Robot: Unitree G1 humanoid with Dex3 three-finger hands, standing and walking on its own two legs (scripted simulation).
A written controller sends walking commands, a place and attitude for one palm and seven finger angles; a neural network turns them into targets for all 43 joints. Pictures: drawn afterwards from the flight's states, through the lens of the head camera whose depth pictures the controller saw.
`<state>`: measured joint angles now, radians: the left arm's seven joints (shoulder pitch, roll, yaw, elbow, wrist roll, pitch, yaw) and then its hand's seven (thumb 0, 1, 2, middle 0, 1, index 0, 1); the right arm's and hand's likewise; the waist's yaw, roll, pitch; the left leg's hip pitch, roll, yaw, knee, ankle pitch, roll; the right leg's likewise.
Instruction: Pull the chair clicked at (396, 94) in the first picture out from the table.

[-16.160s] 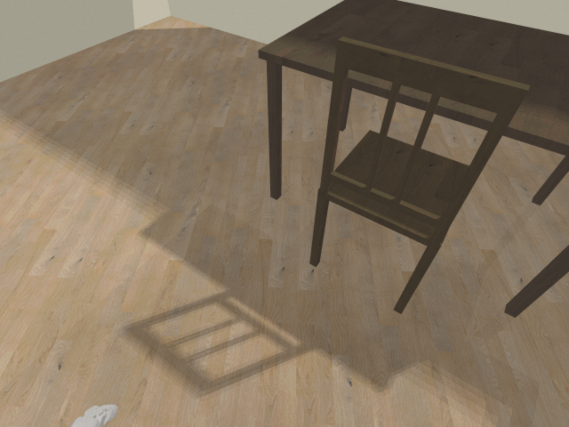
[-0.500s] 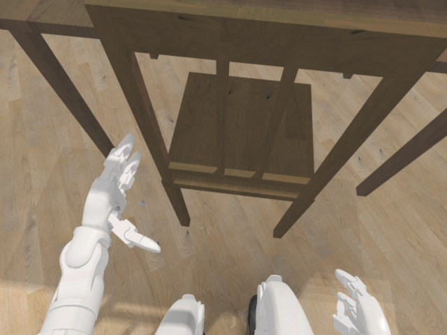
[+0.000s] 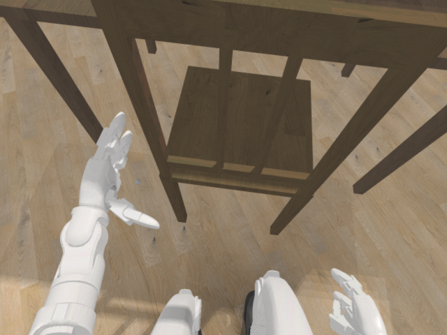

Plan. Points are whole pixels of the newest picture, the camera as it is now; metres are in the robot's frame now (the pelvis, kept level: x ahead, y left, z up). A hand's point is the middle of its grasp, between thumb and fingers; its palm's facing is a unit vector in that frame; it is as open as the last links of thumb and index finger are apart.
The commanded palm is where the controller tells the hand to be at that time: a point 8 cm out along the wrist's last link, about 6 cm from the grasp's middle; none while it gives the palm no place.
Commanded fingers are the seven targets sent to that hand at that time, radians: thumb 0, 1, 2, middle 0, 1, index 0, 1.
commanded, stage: push the fingers through the gap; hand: left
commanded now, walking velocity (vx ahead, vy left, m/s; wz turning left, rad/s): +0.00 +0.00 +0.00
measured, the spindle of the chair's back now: (222, 122) +0.48 +0.01 +0.04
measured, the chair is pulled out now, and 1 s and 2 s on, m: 0.00 0.00 0.00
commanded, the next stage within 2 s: hook a spindle and tug to test in 1.40 s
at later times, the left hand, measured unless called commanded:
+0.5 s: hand (150, 155) +0.42 +0.14 +0.02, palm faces -0.14 -0.99 -0.06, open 16.9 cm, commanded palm +0.40 +0.20 +0.02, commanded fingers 0.00 -0.50 0.30 -0.06 -0.08 -0.06 -0.08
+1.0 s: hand (155, 135) +0.46 +0.13 +0.02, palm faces -0.13 -0.99 -0.05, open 16.9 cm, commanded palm +0.44 +0.19 +0.02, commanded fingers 0.00 -0.50 0.30 -0.06 -0.08 -0.06 -0.08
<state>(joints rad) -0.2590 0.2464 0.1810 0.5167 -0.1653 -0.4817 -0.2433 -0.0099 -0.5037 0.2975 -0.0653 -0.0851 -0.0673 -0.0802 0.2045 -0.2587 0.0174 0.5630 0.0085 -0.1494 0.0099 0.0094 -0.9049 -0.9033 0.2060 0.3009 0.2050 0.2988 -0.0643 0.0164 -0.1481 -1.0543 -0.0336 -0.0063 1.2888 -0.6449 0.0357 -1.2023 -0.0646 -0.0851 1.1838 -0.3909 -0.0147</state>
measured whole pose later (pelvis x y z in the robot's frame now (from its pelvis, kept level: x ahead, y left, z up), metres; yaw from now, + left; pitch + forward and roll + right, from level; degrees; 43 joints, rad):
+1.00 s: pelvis +0.00 +0.00 +0.00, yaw -1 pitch +27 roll -1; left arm -0.67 0.32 0.29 0.92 -0.11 -0.52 -0.24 -0.01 -0.50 0.30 -0.06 -0.08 -0.07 -0.08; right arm 0.28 -0.27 0.02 0.61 -0.02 -0.07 0.04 0.01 -0.91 -0.90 0.21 0.30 0.20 0.30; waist -0.13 0.03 -0.14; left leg -1.12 -0.02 0.01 1.29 -0.63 0.04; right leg -1.27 -0.05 -0.07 1.17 -0.36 -0.01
